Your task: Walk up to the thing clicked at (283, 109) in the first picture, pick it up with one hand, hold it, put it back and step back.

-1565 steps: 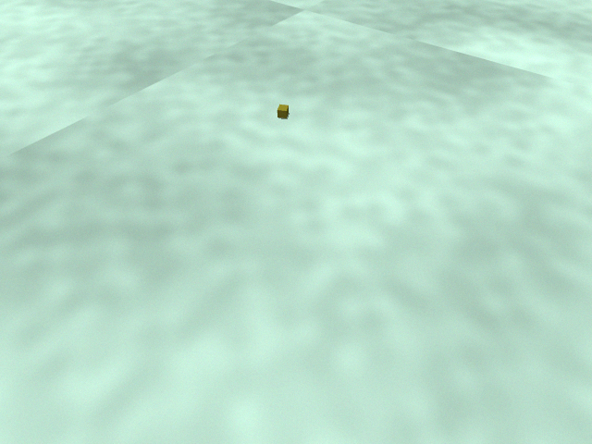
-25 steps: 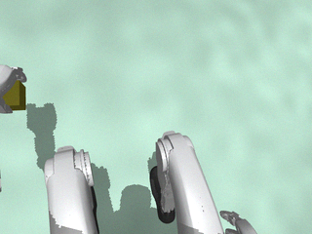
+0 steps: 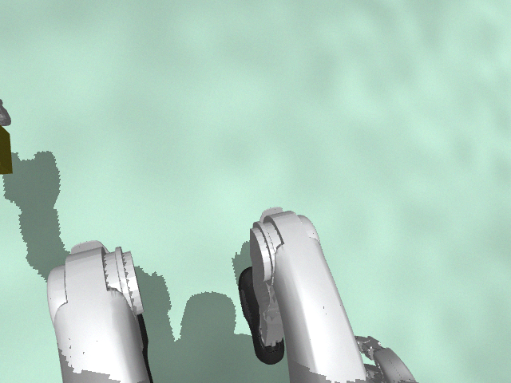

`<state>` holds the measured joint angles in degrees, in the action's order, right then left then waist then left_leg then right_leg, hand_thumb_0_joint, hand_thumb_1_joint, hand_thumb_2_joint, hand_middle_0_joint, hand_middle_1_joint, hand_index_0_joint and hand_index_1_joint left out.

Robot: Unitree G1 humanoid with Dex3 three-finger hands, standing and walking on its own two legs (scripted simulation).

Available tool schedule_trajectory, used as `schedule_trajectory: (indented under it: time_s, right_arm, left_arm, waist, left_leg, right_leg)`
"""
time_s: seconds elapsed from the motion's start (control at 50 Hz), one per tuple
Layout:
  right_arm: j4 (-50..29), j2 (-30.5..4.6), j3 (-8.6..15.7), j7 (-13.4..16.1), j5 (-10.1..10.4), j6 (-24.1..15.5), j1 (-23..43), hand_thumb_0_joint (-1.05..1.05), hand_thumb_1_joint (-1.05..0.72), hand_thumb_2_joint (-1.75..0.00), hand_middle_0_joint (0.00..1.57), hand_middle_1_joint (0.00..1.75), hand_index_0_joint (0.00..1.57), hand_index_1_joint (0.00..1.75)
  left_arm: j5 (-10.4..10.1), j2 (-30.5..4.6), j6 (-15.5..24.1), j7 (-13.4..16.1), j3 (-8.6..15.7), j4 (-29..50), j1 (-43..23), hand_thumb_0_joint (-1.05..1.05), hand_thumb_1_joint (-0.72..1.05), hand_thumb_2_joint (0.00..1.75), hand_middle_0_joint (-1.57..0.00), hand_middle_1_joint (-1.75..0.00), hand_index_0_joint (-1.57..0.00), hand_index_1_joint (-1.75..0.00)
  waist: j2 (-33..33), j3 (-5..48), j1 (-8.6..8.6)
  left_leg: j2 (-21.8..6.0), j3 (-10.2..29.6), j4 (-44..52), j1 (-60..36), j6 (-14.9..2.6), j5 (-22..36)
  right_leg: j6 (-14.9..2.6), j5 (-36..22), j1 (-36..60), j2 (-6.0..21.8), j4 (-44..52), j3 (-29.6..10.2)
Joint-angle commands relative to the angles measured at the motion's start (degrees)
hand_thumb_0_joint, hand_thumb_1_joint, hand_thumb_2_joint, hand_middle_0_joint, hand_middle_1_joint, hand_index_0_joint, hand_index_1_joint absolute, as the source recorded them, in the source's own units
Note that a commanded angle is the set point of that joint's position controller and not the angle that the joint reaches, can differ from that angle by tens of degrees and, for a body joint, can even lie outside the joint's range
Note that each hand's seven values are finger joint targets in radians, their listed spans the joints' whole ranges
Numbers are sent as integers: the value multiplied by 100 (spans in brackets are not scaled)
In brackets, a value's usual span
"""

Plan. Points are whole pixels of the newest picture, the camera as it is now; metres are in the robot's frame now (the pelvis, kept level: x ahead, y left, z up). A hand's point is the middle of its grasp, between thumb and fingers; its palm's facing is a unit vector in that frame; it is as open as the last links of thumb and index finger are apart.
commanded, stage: lower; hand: left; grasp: from above
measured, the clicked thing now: out of the picture +0.47 +0.33 -0.21
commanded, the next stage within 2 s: rest in 0.24 s
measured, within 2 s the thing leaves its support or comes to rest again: rests again in 0.96 s
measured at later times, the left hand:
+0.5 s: hand out of the picture +0.47 +0.33 -0.22, palm faces -0.48 -0.04 -0.87, open 9.7 cm
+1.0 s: hand (2, 157) +0.47 +0.32 -0.25, palm faces -0.47 -0.05 -0.88, open 9.8 cm
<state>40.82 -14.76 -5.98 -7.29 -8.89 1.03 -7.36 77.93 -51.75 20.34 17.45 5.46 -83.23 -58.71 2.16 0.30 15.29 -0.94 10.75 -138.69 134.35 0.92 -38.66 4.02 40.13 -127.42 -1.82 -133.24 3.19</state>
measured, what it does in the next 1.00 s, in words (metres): stands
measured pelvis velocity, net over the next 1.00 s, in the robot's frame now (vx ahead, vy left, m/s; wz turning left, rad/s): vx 0.00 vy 0.00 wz -0.08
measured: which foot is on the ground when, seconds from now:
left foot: down 0.00-1.00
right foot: down 0.00-1.00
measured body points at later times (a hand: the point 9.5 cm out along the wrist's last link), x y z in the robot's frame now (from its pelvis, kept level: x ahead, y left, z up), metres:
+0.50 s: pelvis +0.00 +0.00 -0.02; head +0.27 +0.11 +0.32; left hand +0.49 +0.33 -0.17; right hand +0.05 -0.27 -0.10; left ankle +0.07 +0.13 -0.29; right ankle +0.10 -0.14 -0.29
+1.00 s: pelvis +0.00 +0.00 -0.03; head +0.28 +0.12 +0.30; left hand +0.49 +0.32 -0.20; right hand +0.05 -0.27 -0.09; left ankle +0.07 +0.13 -0.29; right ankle +0.10 -0.14 -0.29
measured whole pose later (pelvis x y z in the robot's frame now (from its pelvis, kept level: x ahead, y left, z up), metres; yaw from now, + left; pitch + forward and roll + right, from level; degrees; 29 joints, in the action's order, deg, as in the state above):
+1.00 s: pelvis +0.00 +0.00 -0.03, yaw -5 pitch +29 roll -14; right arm 37.8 -17.1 -15.0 -7.7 -13.5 -2.9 -5.1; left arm 82.1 -62.4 21.3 28.8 6.5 -93.9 -61.2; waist 8.3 -6.9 20.6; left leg -1.3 15.7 -146.1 136.4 1.2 -40.7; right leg 4.2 39.8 -128.6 -4.0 -137.1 6.6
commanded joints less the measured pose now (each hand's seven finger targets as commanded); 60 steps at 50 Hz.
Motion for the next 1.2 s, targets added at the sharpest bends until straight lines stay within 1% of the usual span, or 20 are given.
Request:
schedule_trajectory:
  time_s: [0.0, 0.06, 0.1, 0.18, 0.24, 0.3, 0.34, 0.44, 0.52, 0.66, 0.7, 0.74, 0.84, 0.88, 0.92, 0.96, 1.0, 1.02, 1.08, 1.18]
  right_arm:
    - [-7, -1556, 394, 62, -52, 23, -1208, 0, -93, -90, 20, 30, 20, 30]
    - [-65, -1655, 363, 65, -101, 46, -1175, 0, -93, -90, 20, 30, 20, 30]
    - [-90, -1679, 339, 56, -138, 60, -1167, 0, -92, -90, 20, 30, 20, 30]
    - [-114, -1738, 280, 56, -188, 56, -1114, 0, -92, -90, 20, 30, 20, 30]
    - [-86, -1716, 240, 40, -244, 45, -1102, 0, -92, -90, 20, 30, 20, 30]
    - [-51, -1749, 219, 33, -260, -5, -1074, 0, -92, -90, 20, 30, 20, 30]
    - [-87, -1769, 187, 32, -269, -24, -1077, 0, -91, -90, 20, 30, 20, 30]
    - [-37, -1767, 96, 7, -301, -102, -1049, 0, -91, -90, 20, 30, 20, 30]
    - [-131, -1870, 31, 31, -321, -152, -1020, 0, -91, -90, 20, 30, 20, 30]
    - [-170, -1907, -136, 24, -359, -218, -953, 0, -91, -90, 20, 30, 20, 30]
    - [-185, -1947, -165, 24, -371, -239, -962, 0, -91, -90, 20, 30, 20, 30]
    - [-205, -2011, -196, 31, -395, -252, -914, 0, -91, -90, 20, 30, 20, 30]
    - [-258, -2011, -287, 35, -448, -322, -890, 0, -91, -90, 20, 30, 20, 30]
    - [-273, -1994, -326, 43, -456, -351, -840, 0, -91, -90, 20, 30, 20, 30]
    - [-270, -2034, -344, 27, -488, -387, -882, 0, -91, -90, 20, 30, 20, 30]
    - [-289, -2058, -362, 39, -498, -407, -844, 0, -91, -90, 20, 30, 20, 30]
    - [-303, -2030, -383, 32, -491, -434, -840, 0, -91, -90, 20, 30, 20, 30]
    - [-302, -2040, -396, 36, -494, -434, -793, 0, -91, -90, 20, 30, 20, 30]
    - [-324, -2093, -421, 29, -503, -458, -794, 0, -91, -90, 20, 30, 20, 30]
    - [-356, -2108, -489, 24, -503, -484, -793, 0, -91, -90, 20, 30, 20, 30]
  left_arm:
    - [-146, -1573, 78, 205, 184, 673, -1692, 0, 56, 66, -92, -67, -96, -64]
    - [-37, -1894, 182, 278, 350, 745, -1746, 0, 58, 68, -93, -69, -96, -65]
    - [-16, -1810, 277, 325, 337, 753, -1797, 0, 60, 69, -95, -68, -98, -65]
    - [73, -2039, 388, 543, 473, 701, -1832, 0, 59, 68, -92, -71, -96, -67]
    - [163, -2130, 400, 705, 502, 735, -1920, 0, 59, 71, -94, -70, -97, -67]
    - [246, -2071, 348, 798, 408, 386, -1857, 0, 59, 71, -92, -72, -96, -69]
    - [261, -2167, 304, 884, 466, 486, -1893, 0, 60, 70, -91, -70, -95, -66]
    - [261, -2042, 182, 934, 238, 78, -1859, 0, 56, 68, -88, -71, -92, -66]
    - [180, -2229, 155, 943, 304, 52, -1828, 0, 54, 68, -86, -72, -90, -67]
    - [186, -2405, 196, 1053, 308, -81, -1764, 0, 52, 69, -85, -72, -89, -68]
    - [236, -2385, 200, 1103, 263, -173, -1768, 0, 53, 68, -85, -73, -89, -68]
    - [241, -2501, 209, 1160, 344, -141, -1750, 0, 52, 70, -85, -71, -89, -68]
    - [316, -2560, 171, 1312, 287, -257, -1764, 0, 52, 67, -84, -71, -89, -67]
    - [266, -2627, 140, 1370, 292, -221, -1846, 0, 52, 67, -85, -70, -89, -66]
    - [269, -2514, 68, 1380, 216, -369, -1779, 0, 51, 65, -83, -72, -88, -67]
    - [246, -2653, 33, 1407, 265, -319, -1822, 0, 50, 68, -84, -70, -87, -66]
    - [248, -2572, -32, 1377, 169, -326, -1811, 0, 50, 67, -84, -70, -88, -66]
    - [198, -2640, -46, 1385, 203, -237, -1880, 0, 50, 66, -84, -69, -88, -65]
    - [143, -2551, -108, 1340, 149, -379, -1744, 0, 49, 68, -84, -70, -87, -66]
    - [54, -2527, -111, 1197, 50, -393, -1679, 0, 45, 68, -81, -69, -84, -66]
  waist:
    - [-1919, 3716, 58]
    - [-2208, 3883, -7]
    - [-2285, 3782, 81]
    - [-2431, 3777, 104]
    - [-2563, 3864, 103]
    - [-2485, 3493, 205]
    - [-2629, 3641, 180]
    - [-2528, 3436, 342]
    - [-2460, 3399, 357]
    - [-2463, 3328, 409]
    - [-2622, 3173, 508]
    - [-2614, 3144, 484]
    - [-2620, 3085, 530]
    - [-2690, 3216, 525]
    - [-2614, 2990, 631]
    - [-2678, 3046, 591]
    - [-2770, 3022, 626]
    - [-2806, 3154, 576]
    - [-2697, 2921, 639]
    - [-2686, 2919, 707]
  left_leg:
    - [32, -652, 1205, -3125, -254, 1087]
    - [28, -626, 1132, -3305, -190, 1294]
    - [17, -561, 1116, -3439, -160, 1326]
    - [1, -569, 988, -3428, -158, 1360]
    - [-20, -558, 970, -3489, -175, 1340]
    - [-25, -529, 927, -3290, -172, 1136]
    - [-29, -506, 969, -3455, -155, 1233]
    - [-49, -456, 880, -3269, -182, 1258]
    - [-50, -432, 807, -3282, -174, 1326]
    - [-82, -390, 752, -3197, -178, 1295]
    - [-95, -364, 744, -3258, -134, 1396]
    - [-107, -318, 740, -3337, -115, 1500]
    - [-125, -335, 687, -3203, -146, 1287]
    - [-149, -316, 707, -3198, -155, 1249]
    - [-145, -303, 693, -3095, -144, 1206]
    - [-147, -292, 722, -3104, -145, 1176]
    - [-168, -268, 730, -3203, -129, 1252]
    - [-167, -252, 766, -3224, -120, 1267]
    - [-158, -249, 734, -3137, -118, 1309]
    - [-181, -203, 679, -3195, -132, 1440]
  right_leg:
    - [-524, -1364, 1667, -154, 1279, 650]
    - [-577, -1435, 1620, -155, 1153, 694]
    - [-599, -1392, 1440, -165, 1096, 759]
    - [-586, -1468, 1489, -190, 1040, 776]
    - [-550, -1495, 1520, -206, 993, 784]
    - [-575, -1342, 1261, -219, 957, 838]
    - [-568, -1410, 1313, -220, 915, 870]
    - [-539, -1516, 1332, -250, 860, 890]
    - [-540, -1554, 1428, -249, 884, 929]
    - [-534, -1585, 1536, -304, 858, 965]
    - [-558, -1628, 1452, -301, 777, 1003]
    - [-568, -1654, 1421, -310, 766, 1058]
    - [-547, -1605, 1491, -338, 773, 1047]
    - [-525, -1620, 1609, -355, 791, 1032]
    - [-529, -1585, 1520, -350, 754, 1093]
    - [-528, -1577, 1564, -369, 779, 1090]
    - [-531, -1618, 1538, -366, 731, 1095]
    - [-533, -1642, 1582, -377, 736, 1099]
    - [-527, -1677, 1568, -365, 750, 1134]
    - [-498, -1791, 1701, -369, 773, 1129]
